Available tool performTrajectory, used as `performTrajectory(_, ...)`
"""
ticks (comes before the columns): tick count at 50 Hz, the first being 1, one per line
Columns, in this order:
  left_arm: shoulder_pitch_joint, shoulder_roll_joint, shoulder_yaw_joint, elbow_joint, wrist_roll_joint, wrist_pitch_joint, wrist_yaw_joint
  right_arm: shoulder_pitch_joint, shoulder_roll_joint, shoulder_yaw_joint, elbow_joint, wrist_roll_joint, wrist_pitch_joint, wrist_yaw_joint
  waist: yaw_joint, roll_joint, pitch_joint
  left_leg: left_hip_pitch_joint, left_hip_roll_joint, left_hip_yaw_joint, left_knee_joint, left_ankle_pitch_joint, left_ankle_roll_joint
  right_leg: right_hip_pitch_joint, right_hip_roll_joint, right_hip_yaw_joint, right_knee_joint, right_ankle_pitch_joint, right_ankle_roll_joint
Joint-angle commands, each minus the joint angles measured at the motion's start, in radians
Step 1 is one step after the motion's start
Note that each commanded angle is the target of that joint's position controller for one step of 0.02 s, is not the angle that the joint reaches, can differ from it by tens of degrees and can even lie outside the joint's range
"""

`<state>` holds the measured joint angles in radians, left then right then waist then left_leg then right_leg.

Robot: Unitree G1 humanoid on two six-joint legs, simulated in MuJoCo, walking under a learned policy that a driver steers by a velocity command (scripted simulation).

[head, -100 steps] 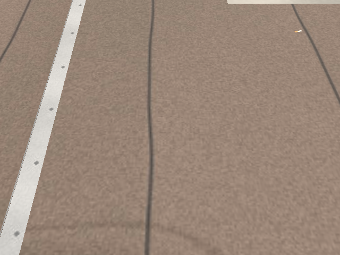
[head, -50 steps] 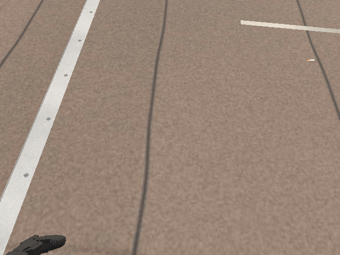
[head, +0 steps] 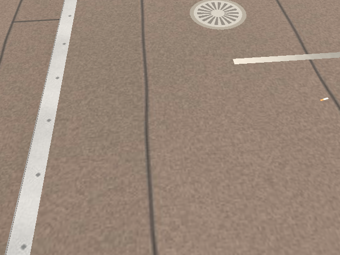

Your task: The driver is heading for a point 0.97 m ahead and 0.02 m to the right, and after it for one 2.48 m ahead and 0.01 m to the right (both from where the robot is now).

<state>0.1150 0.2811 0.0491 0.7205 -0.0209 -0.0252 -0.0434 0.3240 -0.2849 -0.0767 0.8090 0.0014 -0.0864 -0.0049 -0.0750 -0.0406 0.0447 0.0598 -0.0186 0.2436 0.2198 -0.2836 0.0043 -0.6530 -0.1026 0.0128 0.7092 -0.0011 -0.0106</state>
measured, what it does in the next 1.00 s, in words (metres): walks ahead: right foot, then left foot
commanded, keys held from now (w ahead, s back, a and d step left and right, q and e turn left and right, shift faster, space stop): w+e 0.24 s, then w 0.04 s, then w+q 0.72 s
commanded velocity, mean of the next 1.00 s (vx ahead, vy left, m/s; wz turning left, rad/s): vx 0.50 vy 0.00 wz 0.03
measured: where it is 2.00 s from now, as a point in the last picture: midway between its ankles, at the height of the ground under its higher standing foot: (170, 157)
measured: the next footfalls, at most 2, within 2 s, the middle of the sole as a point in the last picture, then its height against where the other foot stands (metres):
right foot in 0.12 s outside the picture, level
left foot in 0.66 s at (160, 228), level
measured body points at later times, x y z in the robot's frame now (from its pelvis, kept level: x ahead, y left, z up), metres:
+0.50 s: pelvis +0.28 -0.06 +0.01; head +0.31 -0.07 +0.45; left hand +0.40 +0.21 -0.10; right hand +0.43 -0.33 -0.09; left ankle +0.51 +0.08 -0.68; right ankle +0.20 -0.12 -0.74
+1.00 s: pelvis +0.59 -0.05 +0.01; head +0.62 -0.04 +0.45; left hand +0.77 +0.22 -0.08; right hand +0.68 -0.33 -0.10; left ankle +0.54 +0.03 -0.74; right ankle +0.78 -0.21 -0.69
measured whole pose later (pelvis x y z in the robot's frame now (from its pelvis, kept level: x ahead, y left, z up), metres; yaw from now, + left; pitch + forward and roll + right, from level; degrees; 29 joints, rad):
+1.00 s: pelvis +0.59 -0.05 +0.01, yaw +6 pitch +2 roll +0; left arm 0.09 0.29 0.03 0.67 0.01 -0.09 0.00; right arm 0.33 -0.29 -0.06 0.72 0.02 -0.04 0.00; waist -0.07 -0.03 0.04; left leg -0.16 -0.12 -0.15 0.37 -0.24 0.08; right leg -0.63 -0.06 0.12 0.63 0.00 0.08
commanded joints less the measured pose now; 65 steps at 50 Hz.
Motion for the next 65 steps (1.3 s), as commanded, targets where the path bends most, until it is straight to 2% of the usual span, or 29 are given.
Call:
performTrajectory(1, -0.105, 0.059, 0.010, -0.112, 0.000, -0.012, -0.018, -0.014, -0.186, -0.050, -0.045, 0.019, 0.008, -0.007, 0.009, 0.077, 0.060, 0.016, 0.318, -0.067, -0.031, 0.450, 0.144, -0.027, 0.010, -0.039, -0.062, -0.060, -0.038)
performTrajectory(3, -0.067, 0.088, 0.027, -0.123, 0.000, -0.006, -0.020, -0.028, -0.216, -0.058, -0.048, 0.027, 0.024, -0.011, 0.050, 0.110, 0.005, 0.052, 0.317, -0.038, 0.098, 0.772, 0.121, 0.075, 0.071, -0.097, -0.069, -0.162, -0.078)
performTrajectory(5, 0.167, 0.164, 0.075, -0.074, -0.006, 0.002, -0.009, -0.055, -0.219, -0.055, -0.057, 0.037, 0.040, -0.014, 0.189, 0.108, -0.131, -0.024, 0.268, 0.007, 0.435, 0.933, 0.076, 0.404, 0.164, -0.137, -0.135, -0.157, -0.139)
performTrajectory(6, 0.332, 0.246, 0.111, -0.033, -0.008, 0.014, 0.011, -0.040, -0.180, -0.038, -0.072, 0.017, 0.033, -0.019, 0.255, 0.027, -0.220, -0.260, 0.226, 0.006, 0.731, 0.655, 0.026, 0.712, 0.099, 0.015, -0.153, -0.124, -0.190)
performTrajectory(7, 0.289, 0.359, 0.123, -0.044, -0.014, 0.006, 0.020, 0.049, -0.027, 0.009, -0.130, -0.023, 0.009, -0.009, 0.117, -0.241, -0.282, -0.714, 0.015, -0.087, 1.083, -0.286, -0.043, 1.002, -0.154, 0.593, -0.247, -0.287, -0.373)
performTrajectory(8, 0.308, 0.285, 0.099, -0.084, -0.004, -0.015, 0.011, -0.039, -0.100, 0.005, -0.141, 0.011, -0.030, 0.003, 0.189, -0.113, -0.415, -0.821, -0.007, -0.332, 1.190, -0.340, -0.029, 1.056, -0.233, 0.845, -0.403, -0.421, -0.419)
performTrajectory(9, 0.278, 0.221, 0.081, -0.070, 0.002, -0.032, 0.006, -0.135, -0.152, -0.008, -0.170, 0.048, -0.048, 0.010, 0.201, -0.055, -0.270, -0.902, 0.039, -0.341, 1.169, -0.236, -0.006, 0.971, -0.212, 0.706, -0.434, -0.366, -0.366)
performTrajectory(12, 0.115, 0.134, 0.052, -0.101, 0.012, -0.041, 0.015, -0.124, -0.155, -0.014, -0.152, -0.006, -0.051, -0.003, 0.080, 0.015, -0.108, -0.734, 0.136, -0.343, 0.948, -0.047, -0.003, 0.606, -0.098, 0.423, -0.447, -0.064, -0.291)
performTrajectory(15, 0.109, 0.129, 0.046, -0.089, 0.017, -0.049, 0.029, -0.083, -0.117, -0.006, -0.130, -0.013, -0.018, 0.004, 0.054, 0.011, -0.096, -0.667, 0.146, -0.302, 0.845, 0.024, -0.042, 0.500, -0.075, 0.293, -0.486, 0.143, -0.293)
performTrajectory(20, 0.168, 0.145, 0.039, -0.037, 0.017, -0.054, 0.045, -0.219, -0.068, 0.020, -0.149, 0.002, -0.009, 0.015, 0.120, -0.019, -0.038, -0.667, 0.136, -0.261, 0.528, 0.360, -0.051, 0.483, -0.013, 0.109, -0.526, 0.139, -0.213)
performTrajectory(27, 0.244, 0.170, 0.043, 0.039, 0.019, -0.047, 0.044, -0.357, -0.070, 0.027, -0.201, 0.024, -0.020, 0.057, 0.179, 0.000, 0.038, -0.764, 0.087, -0.263, 0.329, 0.364, 0.023, 0.712, -0.119, 0.073, -0.511, 0.109, -0.187)
performTrajectory(30, 0.221, 0.188, 0.049, 0.042, 0.018, -0.032, 0.055, -0.309, -0.086, 0.019, -0.208, 0.018, -0.019, 0.073, 0.136, -0.025, -0.008, -0.697, 0.034, -0.223, 0.314, 0.224, 0.072, 0.791, -0.132, 0.029, -0.393, 0.444, -0.153)
performTrajectory(32, 0.187, 0.200, 0.050, 0.028, 0.022, -0.016, 0.067, -0.123, -0.146, -0.016, -0.169, 0.011, -0.010, 0.065, 0.030, -0.034, -0.138, -0.438, -0.045, -0.160, 0.301, 0.194, 0.118, 0.769, -0.090, -0.028, -0.131, 0.764, -0.116)
performTrajectory(33, 0.182, 0.188, 0.042, 0.012, 0.027, -0.015, 0.076, 0.020, -0.197, -0.037, -0.146, 0.011, -0.005, 0.055, -0.042, 0.003, -0.228, -0.169, 0.017, -0.269, 0.301, 0.260, 0.167, 0.594, -0.061, -0.054, 0.106, 0.631, -0.079)
performTrajectory(34, 0.288, 0.092, 0.010, -0.031, 0.043, -0.039, 0.066, 0.105, -0.303, -0.063, -0.148, 0.004, -0.006, 0.048, 0.002, 0.231, -0.366, 0.233, 0.278, -0.762, 0.284, 0.185, 0.356, 0.169, 0.114, -0.067, 0.521, 0.028, 0.003)
performTrajectory(35, 0.270, 0.098, -0.001, -0.023, 0.040, -0.071, 0.049, 0.131, -0.229, -0.044, -0.137, 0.019, -0.005, 0.048, -0.019, 0.260, -0.449, 0.367, 0.353, -1.068, 0.130, 0.077, 0.415, -0.032, 0.198, 0.081, 0.661, -0.549, 0.014)
performTrajectory(36, 0.179, 0.160, 0.014, -0.051, 0.000, -0.095, 0.030, 0.093, -0.178, -0.029, -0.142, 0.018, 0.001, 0.041, -0.039, 0.189, -0.315, 0.287, 0.321, -0.936, 0.104, -0.005, 0.354, -0.130, 0.125, 0.132, 0.688, -0.493, -0.002)
performTrajectory(37, 0.112, 0.157, 0.009, -0.072, -0.008, -0.109, 0.026, 0.035, -0.164, -0.025, -0.157, 0.015, 0.006, 0.036, -0.021, 0.098, -0.207, 0.140, 0.284, -0.818, 0.088, 0.023, 0.319, -0.133, 0.080, 0.113, 0.623, -0.418, -0.012)
performTrajectory(39, 0.086, 0.155, 0.018, -0.080, 0.030, -0.107, 0.033, -0.053, -0.132, -0.010, -0.182, 0.004, 0.011, 0.031, 0.049, 0.032, -0.085, -0.114, 0.216, -0.679, 0.039, 0.212, 0.290, -0.040, 0.024, 0.091, 0.454, -0.342, 0.003)
performTrajectory(43, 0.117, 0.110, 0.008, -0.084, 0.042, -0.073, 0.046, -0.081, -0.157, -0.018, -0.187, 0.007, 0.012, 0.013, 0.093, 0.092, -0.062, -0.303, 0.156, -0.558, -0.003, 0.382, 0.299, 0.053, 0.022, 0.047, 0.270, -0.274, 0.073)
performTrajectory(47, -0.039, 0.069, -0.009, -0.117, 0.037, -0.077, 0.045, -0.032, -0.182, -0.028, -0.161, 0.020, 0.025, -0.005, 0.030, 0.112, -0.049, -0.375, 0.085, -0.487, 0.018, 0.292, 0.230, 0.152, 0.076, 0.032, -0.043, 0.021, 0.097)
performTrajectory(51, -0.113, 0.101, 0.004, -0.137, 0.016, -0.092, 0.031, 0.030, -0.178, -0.029, -0.135, 0.029, 0.042, -0.012, 0.006, 0.132, -0.059, -0.287, 0.117, -0.589, 0.090, 0.184, 0.200, 0.199, 0.108, 0.070, -0.187, 0.056, 0.083)
performTrajectory(55, 0.016, 0.143, 0.033, -0.101, 0.018, -0.109, 0.028, 0.019, -0.137, -0.019, -0.132, 0.016, 0.049, -0.011, 0.083, 0.167, -0.093, -0.214, 0.130, -0.637, 0.242, 0.233, 0.152, 0.363, 0.097, 0.049, -0.269, -0.036, 0.003)
performTrajectory(56, 0.116, 0.175, 0.046, -0.090, 0.035, -0.114, 0.033, 0.025, -0.089, 0.000, -0.138, 0.009, 0.045, -0.006, 0.130, 0.130, -0.184, -0.257, 0.082, -0.585, 0.413, 0.236, 0.122, 0.543, 0.015, 0.113, -0.257, -0.059, -0.050)
performTrajectory(57, 0.232, 0.252, 0.064, -0.077, 0.054, -0.112, 0.038, 0.116, -0.029, 0.020, -0.153, 0.011, 0.036, -0.005, 0.129, -0.061, -0.322, -0.507, -0.041, -0.462, 0.729, 0.013, 0.056, 0.874, -0.183, 0.425, -0.271, -0.144, -0.175)
performTrajectory(58, 0.311, 0.261, 0.077, -0.026, 0.028, -0.097, 0.025, 0.178, -0.049, 0.024, -0.154, 0.030, 0.028, -0.007, 0.125, -0.292, -0.350, -0.744, -0.069, -0.404, 0.966, -0.305, 0.020, 0.968, -0.307, 0.789, -0.385, -0.403, -0.280)
performTrajectory(59, 0.274, 0.179, 0.055, -0.038, 0.010, -0.095, 0.023, 0.111, -0.135, 0.005, -0.146, 0.036, 0.026, -0.006, 0.148, -0.150, -0.218, -0.832, -0.020, -0.444, 1.047, -0.251, 0.019, 0.880, -0.275, 0.748, -0.424, -0.546, -0.251)
performTrajectory(61, 0.192, 0.126, 0.035, -0.043, 0.025, -0.083, 0.025, -0.051, -0.141, 0.002, -0.179, 0.015, 0.025, -0.004, 0.142, -0.026, -0.060, -0.831, 0.040, -0.387, 1.013, -0.113, 0.020, 0.671, -0.187, 0.490, -0.446, -0.382, -0.204)
performTrajectory(65, 0.137, 0.096, 0.020, -0.022, 0.031, -0.088, 0.026, -0.048, -0.075, 0.011, -0.174, 0.001, 0.028, 0.004, 0.075, -0.064, -0.043, -0.687, 0.081, -0.322, 0.828, -0.063, -0.014, 0.518, -0.112, 0.249, -0.466, 0.251, -0.207)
